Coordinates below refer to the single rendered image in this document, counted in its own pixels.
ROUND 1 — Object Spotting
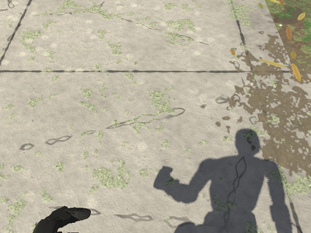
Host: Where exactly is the robot left hand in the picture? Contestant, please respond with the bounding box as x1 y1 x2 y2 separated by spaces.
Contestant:
33 206 91 233

